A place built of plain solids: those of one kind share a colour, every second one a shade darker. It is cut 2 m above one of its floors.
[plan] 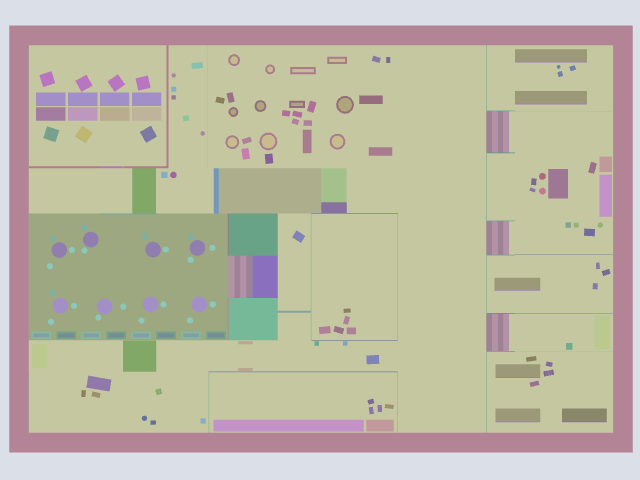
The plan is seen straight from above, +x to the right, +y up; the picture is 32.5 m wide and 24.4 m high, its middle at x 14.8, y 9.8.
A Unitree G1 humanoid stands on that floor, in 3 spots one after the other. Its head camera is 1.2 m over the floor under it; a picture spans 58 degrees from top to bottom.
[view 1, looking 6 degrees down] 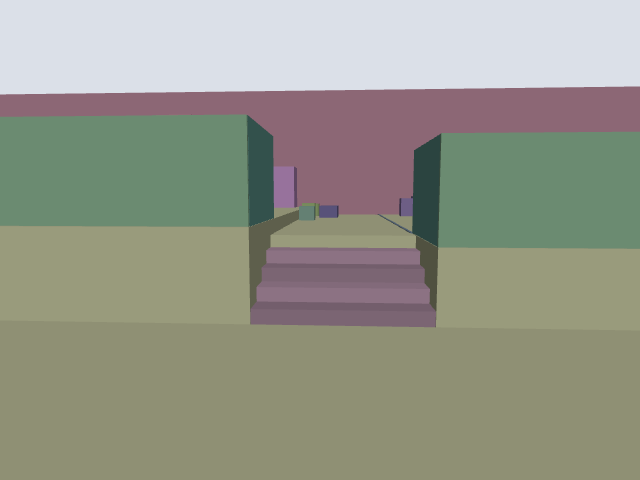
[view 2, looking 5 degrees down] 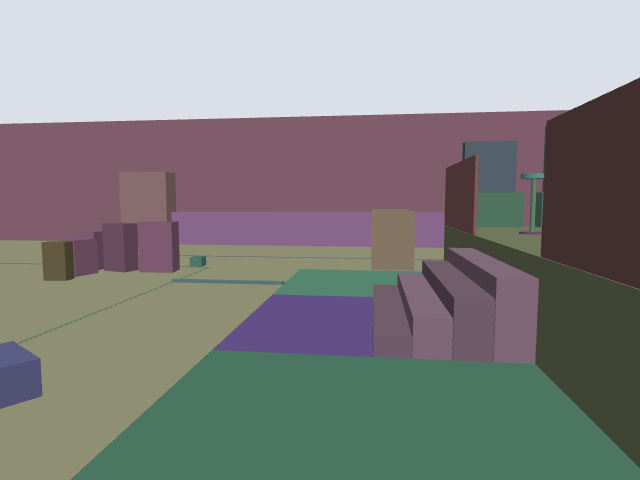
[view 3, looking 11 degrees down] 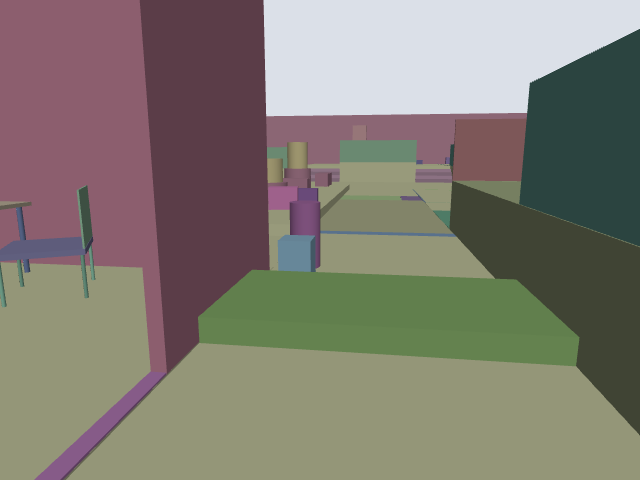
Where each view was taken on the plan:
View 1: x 19.37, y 9.90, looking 3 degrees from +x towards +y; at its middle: floor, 5.08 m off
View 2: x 11.36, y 12.30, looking -83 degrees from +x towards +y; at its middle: counter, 11.76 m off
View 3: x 2.75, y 12.30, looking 8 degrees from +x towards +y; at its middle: edge_bin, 4.72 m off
